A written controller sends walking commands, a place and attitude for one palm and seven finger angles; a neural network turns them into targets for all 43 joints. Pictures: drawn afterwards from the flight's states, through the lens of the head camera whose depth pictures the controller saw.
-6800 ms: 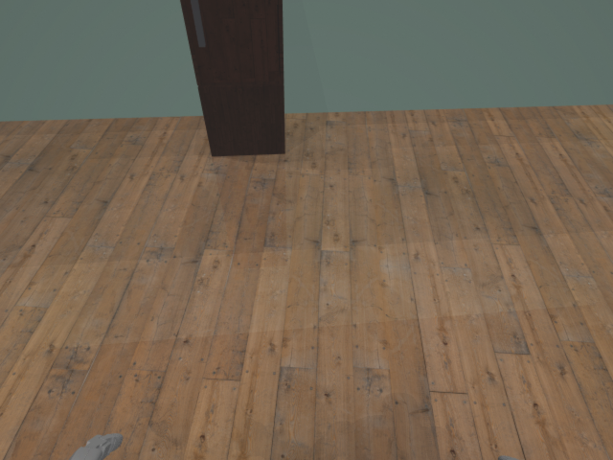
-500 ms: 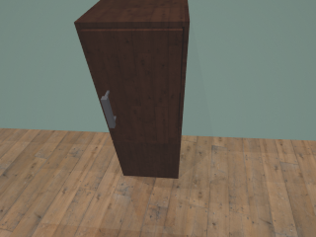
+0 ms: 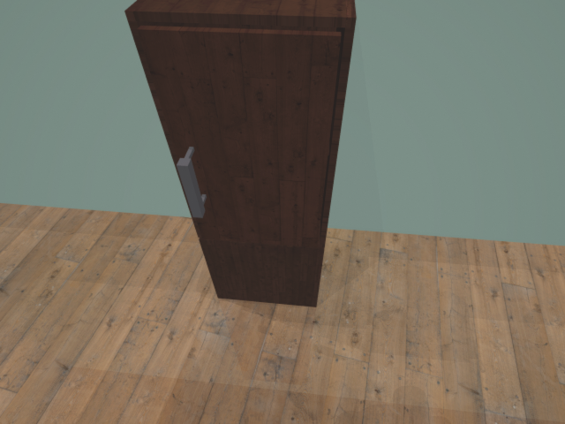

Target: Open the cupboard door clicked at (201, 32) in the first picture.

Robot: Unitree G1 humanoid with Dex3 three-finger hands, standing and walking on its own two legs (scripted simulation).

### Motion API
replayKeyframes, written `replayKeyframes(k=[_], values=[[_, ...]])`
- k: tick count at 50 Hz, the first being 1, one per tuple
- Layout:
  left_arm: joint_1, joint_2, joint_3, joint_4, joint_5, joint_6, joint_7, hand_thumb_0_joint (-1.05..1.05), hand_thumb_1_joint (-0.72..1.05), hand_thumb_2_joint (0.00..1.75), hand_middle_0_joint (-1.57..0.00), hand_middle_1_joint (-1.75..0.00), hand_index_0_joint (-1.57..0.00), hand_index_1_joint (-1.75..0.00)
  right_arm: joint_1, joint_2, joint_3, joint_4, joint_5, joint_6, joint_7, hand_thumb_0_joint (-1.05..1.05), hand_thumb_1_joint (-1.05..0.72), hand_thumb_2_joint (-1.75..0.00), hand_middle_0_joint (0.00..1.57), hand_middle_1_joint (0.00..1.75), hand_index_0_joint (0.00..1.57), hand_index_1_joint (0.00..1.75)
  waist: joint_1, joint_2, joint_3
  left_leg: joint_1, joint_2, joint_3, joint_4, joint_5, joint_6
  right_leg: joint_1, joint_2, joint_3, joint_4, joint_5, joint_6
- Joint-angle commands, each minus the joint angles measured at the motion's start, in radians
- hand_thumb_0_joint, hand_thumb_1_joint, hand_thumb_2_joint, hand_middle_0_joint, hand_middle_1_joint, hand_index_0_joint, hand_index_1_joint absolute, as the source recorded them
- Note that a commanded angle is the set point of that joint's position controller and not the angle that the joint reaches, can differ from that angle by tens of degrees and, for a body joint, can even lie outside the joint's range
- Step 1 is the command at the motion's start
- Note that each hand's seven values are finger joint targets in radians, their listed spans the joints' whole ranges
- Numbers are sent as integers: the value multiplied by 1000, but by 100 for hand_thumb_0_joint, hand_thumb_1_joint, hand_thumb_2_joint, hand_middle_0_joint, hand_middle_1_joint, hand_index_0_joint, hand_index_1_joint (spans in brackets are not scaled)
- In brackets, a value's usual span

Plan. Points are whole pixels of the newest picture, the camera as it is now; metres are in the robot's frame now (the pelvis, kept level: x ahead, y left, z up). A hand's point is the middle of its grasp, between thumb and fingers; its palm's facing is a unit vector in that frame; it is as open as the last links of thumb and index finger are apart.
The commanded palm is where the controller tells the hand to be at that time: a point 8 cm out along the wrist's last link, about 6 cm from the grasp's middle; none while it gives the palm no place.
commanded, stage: shuffle to correct the standing spot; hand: left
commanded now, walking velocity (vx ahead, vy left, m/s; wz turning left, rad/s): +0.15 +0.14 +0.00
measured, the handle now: (194, 183) +0.63 +0.26 -0.08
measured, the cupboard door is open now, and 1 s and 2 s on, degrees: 0 0 0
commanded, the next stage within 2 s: come to a stop and stand still in 0.46 s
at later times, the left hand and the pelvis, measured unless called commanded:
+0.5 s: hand out of the picture +0.10 +0.23 -0.16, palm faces +0.12 -0.96 -0.26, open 7.3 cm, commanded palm none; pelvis +0.09 +0.04 +0.00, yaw +2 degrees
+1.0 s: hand (132, 404) +0.18 +0.27 -0.16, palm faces +0.00 -0.96 -0.28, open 7.3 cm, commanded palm none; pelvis +0.10 +0.07 -0.01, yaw -3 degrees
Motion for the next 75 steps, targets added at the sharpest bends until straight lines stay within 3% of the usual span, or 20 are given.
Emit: replayKeyframes(k=[1,6,9,12,15,16,18,24,31,33,35,40,47,49,50,52,55,62,68,75], values=[[82,164,48,-42,4,-13,12,0,90,90,-20,-30,-20,-30,83,-38,-18,-37,-3,0,5,0,-90,-90,20,30,20,30,0,-123,112,-190,20,-5,46,-58,14,16,-207,300,-259,-325,-110],[39,146,60,-71,6,-14,8,0,90,90,-20,-30,-20,-30,130,-40,-20,-28,-2,-19,7,0,-90,-90,20,30,20,30,-21,-19,94,-78,47,-35,-61,55,24,-33,-145,166,-105,-129,-91],[-16,81,44,-97,12,-14,3,0,90,90,-20,-30,-20,-30,179,-116,-32,-19,-4,-31,-10,0,-90,-90,20,30,20,30,-37,227,67,66,220,-216,-138,528,128,-146,2,-55,200,-118,-29],[-80,84,43,-126,5,-20,2,0,90,90,-20,-30,-20,-30,185,-111,-30,-28,-8,-32,-18,0,-90,-90,20,30,20,30,-45,165,86,182,256,-228,-95,894,197,-263,-15,-36,278,-325,-29],[28,82,55,-99,4,-28,-3,0,90,90,-20,-30,-20,-30,86,-130,-34,-60,5,-30,-16,0,-90,-90,20,30,20,30,45,65,32,35,172,-112,28,900,131,31,-17,-56,57,-70,-46],[145,116,69,-65,5,-35,1,0,90,90,-20,-30,-20,-30,54,-134,-40,-81,15,-35,-13,0,-90,-90,20,30,20,30,99,-9,-22,-104,123,-59,159,774,94,239,-76,25,4,121,-72],[320,241,93,-10,-1,-46,15,0,90,90,-20,-30,-20,-30,-44,-98,-47,-137,11,-40,-4,0,-90,-90,20,30,20,30,142,-254,-58,-477,-37,9,627,-249,0,470,-497,516,-159,762,-280],[9,178,75,-117,14,-34,23,0,90,90,-20,-30,-20,-30,-65,-43,-56,-139,1,24,40,0,-90,-90,20,30,20,30,-10,-239,92,-368,82,-25,518,-18,-39,21,-294,100,-233,461,-140],[-6,241,88,-134,17,2,19,0,90,90,-20,-30,-20,-30,5,-77,-59,-120,6,-5,34,0,-90,-90,20,30,20,30,-34,-137,-6,6,24,77,-6,261,-60,-17,-167,29,-10,211,-40],[83,145,68,-134,-6,22,19,0,90,90,-20,-30,-20,-30,62,-220,-87,-127,-5,-22,13,0,-90,-90,20,30,20,30,-30,242,-121,127,310,-234,-81,710,58,-98,-36,-39,234,-253,37],[75,142,61,-167,2,31,27,0,90,90,-20,-30,-20,-30,0,-257,-93,-169,-4,-7,2,0,-90,-90,20,30,20,30,-22,163,-32,-52,411,-331,-191,591,186,-94,-28,41,441,-398,19],[10,148,64,-160,1,49,7,0,90,90,-20,-30,-20,-30,-106,-199,-91,-168,-12,10,-22,0,-90,-90,20,30,20,30,-23,165,-56,-23,352,-187,-112,788,174,-152,-21,56,497,-295,34],[30,126,72,-204,1,54,-5,0,90,90,-20,-30,-20,-30,-175,-226,-121,-189,-14,25,-17,0,-90,-90,20,30,20,30,9,151,-116,-107,333,-152,-107,442,127,13,-13,32,149,-149,24],[94,167,78,-190,17,43,-1,0,90,90,-20,-30,-20,-30,-169,-169,-115,-196,-2,38,-5,0,-90,-90,20,30,20,30,36,-44,-94,-265,196,-68,22,90,41,163,-47,63,-136,32,21],[78,251,87,-201,31,30,8,0,90,90,-20,-30,-20,-30,-154,-78,-98,-210,4,44,1,0,-90,-90,20,30,20,30,26,-342,-40,-397,55,43,214,-137,-30,146,-245,306,-255,65,-27],[-26,256,67,-246,21,29,7,0,90,90,-20,-30,-20,-30,-195,-86,-97,-224,2,59,13,0,-90,-90,20,30,20,30,12,-221,1,-325,38,-73,447,-179,-22,-99,-302,306,-289,-22,-140],[-98,183,56,-250,8,9,19,0,90,90,-20,-30,-20,-30,-125,-94,-98,-154,-3,65,14,0,-90,-90,20,30,20,30,-36,-212,40,-342,43,-64,558,-31,-34,-66,-194,216,-277,99,-75],[24,196,58,-193,8,-4,20,0,90,90,-20,-30,-20,-30,-120,-39,-66,-129,8,37,6,0,-90,-90,20,30,20,30,17,-101,-15,-221,41,-11,178,-100,-44,131,-223,241,-221,320,-174],[20,127,38,-135,-15,-8,18,0,90,90,-20,-30,-20,-30,-21,-74,-47,-53,6,1,-17,0,-90,-90,20,30,20,30,9,38,-50,1,160,-114,-116,311,25,106,-79,150,-182,245,6],[26,118,16,-47,-12,-5,12,0,90,90,-20,-30,-20,-30,-12,-43,-27,-9,10,0,-23,0,-90,-90,20,30,20,30,7,4,69,-96,132,-116,-216,118,15,149,-83,138,-239,117,-12]])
